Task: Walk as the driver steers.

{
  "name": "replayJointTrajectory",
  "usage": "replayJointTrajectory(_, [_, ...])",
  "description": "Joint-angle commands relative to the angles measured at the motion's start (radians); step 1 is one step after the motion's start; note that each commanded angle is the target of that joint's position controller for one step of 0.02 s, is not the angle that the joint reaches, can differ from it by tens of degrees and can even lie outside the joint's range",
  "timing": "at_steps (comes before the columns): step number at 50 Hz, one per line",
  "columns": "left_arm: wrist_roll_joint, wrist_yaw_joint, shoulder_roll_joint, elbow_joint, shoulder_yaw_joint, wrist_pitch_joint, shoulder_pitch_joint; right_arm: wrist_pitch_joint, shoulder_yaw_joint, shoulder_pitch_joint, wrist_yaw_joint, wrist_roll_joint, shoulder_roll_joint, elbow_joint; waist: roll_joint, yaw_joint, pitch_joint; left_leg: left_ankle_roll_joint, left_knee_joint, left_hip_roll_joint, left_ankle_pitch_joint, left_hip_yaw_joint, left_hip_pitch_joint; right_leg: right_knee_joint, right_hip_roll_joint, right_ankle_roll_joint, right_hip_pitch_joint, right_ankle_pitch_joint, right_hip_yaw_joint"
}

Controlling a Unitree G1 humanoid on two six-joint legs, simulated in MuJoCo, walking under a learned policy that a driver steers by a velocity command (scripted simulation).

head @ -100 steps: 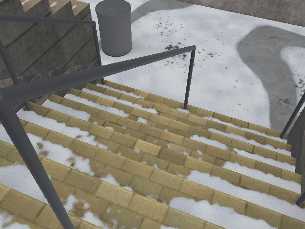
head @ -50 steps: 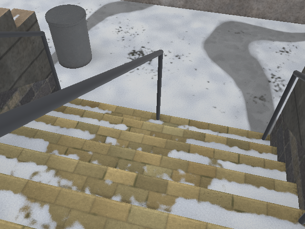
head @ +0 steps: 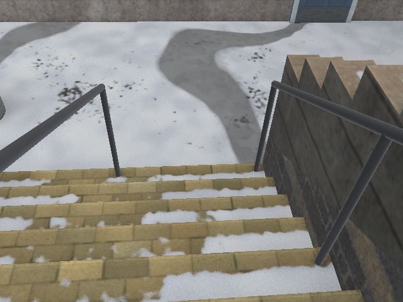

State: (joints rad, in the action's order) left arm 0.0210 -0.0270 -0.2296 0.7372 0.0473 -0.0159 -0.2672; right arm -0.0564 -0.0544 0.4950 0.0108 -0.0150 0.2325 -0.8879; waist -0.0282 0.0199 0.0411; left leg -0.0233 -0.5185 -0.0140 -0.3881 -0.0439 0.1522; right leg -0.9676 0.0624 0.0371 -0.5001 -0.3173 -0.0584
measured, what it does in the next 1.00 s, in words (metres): goes down: right foot 0.18 m lower, then left foot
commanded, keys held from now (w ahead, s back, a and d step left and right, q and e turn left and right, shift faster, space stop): no key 1.00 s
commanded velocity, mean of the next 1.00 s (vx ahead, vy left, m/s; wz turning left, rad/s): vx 0.06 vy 0.00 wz -0.01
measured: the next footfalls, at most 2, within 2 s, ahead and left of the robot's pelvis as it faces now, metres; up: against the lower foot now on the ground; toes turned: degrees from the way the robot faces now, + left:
right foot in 0.34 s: +0.26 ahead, -0.17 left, -0.18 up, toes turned +1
left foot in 0.74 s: +0.27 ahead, +0.06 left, -0.18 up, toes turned -2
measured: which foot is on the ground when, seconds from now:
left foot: down 0.00-0.34, up 0.36-0.72, down 0.74-1.00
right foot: up 0.00-0.32, down 0.34-1.00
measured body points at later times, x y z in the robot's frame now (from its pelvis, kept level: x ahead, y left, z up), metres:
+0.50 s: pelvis +0.16 -0.08 -0.18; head +0.18 -0.11 +0.26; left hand +0.23 +0.14 -0.32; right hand +0.17 -0.31 -0.34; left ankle +0.09 +0.10 -0.69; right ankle +0.22 -0.17 -0.91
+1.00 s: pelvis +0.22 -0.05 -0.17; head +0.24 -0.04 +0.28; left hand +0.21 +0.17 -0.33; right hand +0.26 -0.28 -0.31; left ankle +0.23 +0.07 -0.91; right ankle +0.22 -0.17 -0.91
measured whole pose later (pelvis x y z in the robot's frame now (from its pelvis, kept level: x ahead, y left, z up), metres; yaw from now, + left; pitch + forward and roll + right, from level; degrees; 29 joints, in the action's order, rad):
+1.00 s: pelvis +0.22 -0.05 -0.17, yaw +0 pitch +0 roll -1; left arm 0.00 -0.03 -0.16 1.01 0.01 0.07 -0.33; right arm 0.03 -0.01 0.32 0.02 -0.01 0.16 -0.91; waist -0.01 -0.02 -0.02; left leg -0.01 -0.46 0.00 -0.23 -0.03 0.23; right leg -0.42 0.02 0.01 -0.19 -0.23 -0.01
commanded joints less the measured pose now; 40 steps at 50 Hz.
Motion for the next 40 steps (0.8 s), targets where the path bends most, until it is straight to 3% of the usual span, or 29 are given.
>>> replayJointTrajectory(1, [-0.039,0.024,0.011,-0.04,0.0,-0.004,0.03,0.005,-0.003,-0.04,0.032,0.008,0.079,0.037,0.183,-0.037,-0.033,-0.165,0.056,0.191,0.69,-0.129,0.052,-0.023,-0.055,-0.024,-0.031,0.285,0.02])
replayJointTrajectory(2, [-0.042,0.027,0.021,-0.031,-0.003,0.003,0.008,0.007,-0.001,-0.073,0.034,0.009,0.088,0.047,0.173,-0.056,-0.023,-0.154,0.04,0.169,0.721,-0.091,0.158,-0.016,-0.041,-0.023,0.079,0.322,0.053])
replayJointTrajectory(3, [-0.019,0.032,-0.026,-0.049,0.02,0.0,0.1,-0.004,-0.012,0.066,0.054,-0.008,0.121,0.01,0.186,0.02,-0.041,-0.165,-0.008,0.177,0.522,-0.155,-0.025,-0.017,-0.059,-0.041,-0.16,0.438,-0.02])
replayJointTrajectory(4, [-0.012,0.036,-0.046,-0.071,0.024,-0.005,0.165,-0.008,-0.009,0.118,0.068,-0.017,0.111,-0.005,0.158,0.047,-0.064,-0.173,-0.049,0.206,0.464,-0.206,-0.125,0.048,-0.079,-0.043,-0.314,0.427,-0.061])
replayJointTrajectory(7, [-0.015,0.055,-0.035,-0.086,0.024,-0.033,0.257,-0.005,-0.013,0.168,0.085,-0.015,0.118,-0.006,0.138,0.075,-0.099,-0.177,-0.153,0.236,0.475,-0.302,-0.166,0.146,-0.117,-0.05,-0.462,0.401,-0.094])
replayJointTrajectory(8, [-0.03,0.072,-0.042,-0.09,0.022,-0.039,0.256,0.001,-0.007,0.089,0.097,-0.015,0.111,0.026,0.087,0.056,-0.125,-0.156,-0.187,0.173,0.357,-0.195,0.027,0.318,-0.104,-0.056,-0.295,0.632,-0.056])
replayJointTrajectory(9, [-0.043,0.095,0.009,-0.091,0.005,-0.044,0.275,0.014,-0.001,0.063,0.089,-0.015,0.093,0.032,0.062,0.076,-0.104,-0.126,-0.18,0.094,0.24,-0.095,0.222,0.447,-0.045,-0.048,-0.029,0.822,0.014])
replayJointTrajectory(11, [-0.018,0.112,0.028,-0.089,0.003,-0.03,0.259,0.037,-0.009,0.069,0.087,-0.011,0.127,0.009,0.104,0.087,-0.112,-0.128,-0.218,0.093,0.15,-0.109,0.334,0.443,-0.031,-0.056,0.124,0.82,0.012])
replayJointTrajectory(12, [-0.003,0.106,0.021,-0.096,0.002,-0.012,0.237,0.044,-0.01,0.044,0.082,-0.004,0.119,0.029,0.136,0.09,-0.105,-0.126,-0.256,0.095,0.153,-0.109,0.316,0.475,-0.054,-0.054,0.137,0.784,-0.011])
replayJointTrajectory(14, [0.001,0.09,-0.014,-0.072,0.013,0.005,0.187,0.057,-0.001,0.03,0.079,-0.026,0.075,0.024,0.157,0.067,-0.091,-0.107,-0.426,0.09,0.175,-0.134,0.206,0.603,-0.1,-0.044,0.146,0.781,-0.038])
replayJointTrajectory(16, [-0.016,0.084,-0.039,0.061,0.041,0.009,-0.117,0.068,0.007,0.034,0.081,-0.017,0.059,-0.017,0.081,-0.076,-0.027,-0.057,-0.753,0.053,0.14,-0.091,0.275,0.717,-0.115,-0.027,0.428,0.9,0.022])
replayJointTrajectory(17, [-0.023,0.072,-0.076,0.13,0.058,0.016,-0.314,0.051,0.011,0.051,0.063,-0.011,0.042,-0.048,0.005,-0.169,0.025,-0.012,-0.997,-0.025,-0.101,-0.072,0.431,0.69,-0.18,0.006,0.68,0.987,-0.002])
replayJointTrajectory(18, [-0.056,0.074,-0.129,0.162,0.034,0.008,-0.366,0.035,0.018,0.195,0.034,-0.024,-0.036,-0.079,-0.242,-0.126,0.145,0.052,-1.489,-0.155,-0.678,-0.103,0.7,0.344,-0.329,0.068,0.976,1.507,-0.084])
replayJointTrajectory(19, [-0.039,0.077,-0.092,0.156,0.006,0.018,-0.27,0.026,0.03,0.255,0.018,-0.053,-0.013,-0.054,-0.295,-0.053,0.246,0.094,-1.558,-0.072,-0.611,-0.213,0.766,0.242,-0.422,0.151,0.971,1.598,-0.175])
replayJointTrajectory(20, [-0.018,0.079,-0.042,0.13,-0.012,0.024,-0.173,0.035,0.032,0.181,0.023,-0.048,0.01,-0.021,-0.187,-0.043,0.24,0.103,-1.417,-0.031,-0.496,-0.208,0.737,0.33,-0.414,0.201,0.82,1.23,-0.201])
replayJointTrajectory(21, [-0.023,0.081,-0.055,0.112,-0.018,0.021,-0.086,0.053,0.029,0.108,0.042,-0.037,0.008,-0.002,-0.095,-0.018,0.176,0.098,-1.428,-0.015,-0.412,-0.162,0.68,0.434,-0.414,0.226,0.613,0.979,-0.228])
replayJointTrajectory(22, [-0.026,0.079,-0.109,0.144,-0.009,0.018,-0.03,0.082,0.043,0.061,0.068,-0.043,-0.034,0.046,-0.131,0.043,0.156,0.099,-1.437,0.034,-0.292,-0.101,0.675,0.573,-0.5,0.308,0.459,0.582,-0.397])
replayJointTrajectory(23, [-0.046,0.076,-0.068,0.107,-0.02,0.018,0.021,0.11,0.031,0.012,0.089,-0.03,0.014,0.042,-0.022,0.03,0.06,0.087,-1.336,0.024,-0.108,-0.101,0.637,0.654,-0.46,0.309,0.267,0.324,-0.387])
replayJointTrajectory(24, [-0.063,0.05,-0.024,0.111,-0.034,0.013,0.033,0.119,0.019,-0.064,0.101,-0.019,0.043,0.058,-0.027,0.016,0.0,0.074,-1.274,0.028,-0.006,-0.165,0.619,0.666,-0.446,0.277,0.166,0.211,-0.387])
replayJointTrajectory(26, [-0.057,0.037,0.033,0.132,-0.055,0.001,0.008,0.122,0.011,-0.079,0.113,0.005,0.039,0.068,-0.091,0.022,-0.047,0.059,-1.218,0.019,0.034,-0.176,0.638,0.625,-0.359,0.232,0.117,0.225,-0.309])
replayJointTrajectory(27, [-0.049,0.012,0.029,0.142,-0.06,0.007,-0.02,0.124,0.013,-0.094,0.112,0.012,0.013,0.084,-0.111,0.023,-0.105,0.066,-1.068,-0.007,0.145,-0.171,0.649,0.603,-0.296,0.224,0.074,0.273,-0.208])
replayJointTrajectory(30, [-0.047,-0.029,0.038,0.163,-0.068,0.037,-0.057,0.128,0.039,-0.152,0.08,0.032,-0.055,0.125,-0.109,0.02,-0.03,0.064,-0.471,0.055,0.235,-0.09,0.486,0.606,-0.206,0.156,0.166,0.228,-0.113])
replayJointTrajectory(32, [-0.047,-0.018,-0.033,0.155,-0.053,0.046,-0.024,0.137,0.047,-0.158,0.048,0.022,-0.062,0.126,-0.15,0.025,0.02,0.085,-0.418,0.035,0.176,-0.004,0.174,0.658,-0.214,0.167,0.04,0.169,-0.117])
replayJointTrajectory(34, [-0.04,-0.002,-0.038,0.16,-0.047,0.038,-0.02,0.14,0.036,-0.139,0.039,0.025,-0.042,0.084,-0.09,0.023,-0.048,0.079,-0.408,0.015,0.289,0.044,-0.034,0.719,-0.218,0.196,-0.132,0.021,-0.118])
replayJointTrajectory(35, [-0.016,0.001,-0.024,0.155,-0.053,0.044,0.025,0.139,0.037,-0.151,0.04,0.016,-0.044,0.114,-0.117,0.039,-0.128,0.044,-0.191,0.042,0.102,0.0,0.053,0.701,-0.208,0.167,-0.057,-0.047,-0.131])
replayJointTrajectory(37, [-0.002,0.006,0.007,0.19,-0.059,0.042,-0.071,0.122,0.038,-0.153,0.031,0.026,-0.027,0.104,-0.03,0.017,-0.151,0.011,-0.019,0.075,0.197,-0.029,0.016,0.638,-0.189,0.12,0.0,0.04,-0.166])
replayJointTrajectory(38, [-0.006,0.007,-0.009,0.196,-0.052,0.038,-0.129,0.113,0.029,-0.103,0.024,0.032,0.028,0.085,0.081,-0.019,-0.125,-0.017,0.011,0.131,0.439,-0.081,-0.04,0.561,-0.134,0.083,0.015,0.066,-0.138])
replayJointTrajectory(39, [-0.002,0.01,-0.018,0.206,-0.039,0.039,-0.207,0.112,0.017,-0.141,0.019,0.014,0.068,0.066,0.192,-0.093,-0.109,-0.058,0.014,0.122,0.388,-0.076,0.016,0.602,-0.087,0.06,0.07,0.048,-0.087])
replayJointTrajectory(40, [0.0,0.004,-0.032,0.214,-0.035,0.054,-0.158,0.105,0.018,-0.16,0.012,0.006,0.032,0.066,0.207,-0.056,-0.127,-0.058,0.103,0.1,0.158,-0.095,0.138,0.596,-0.069,0.034,0.163,-0.01,-0.042])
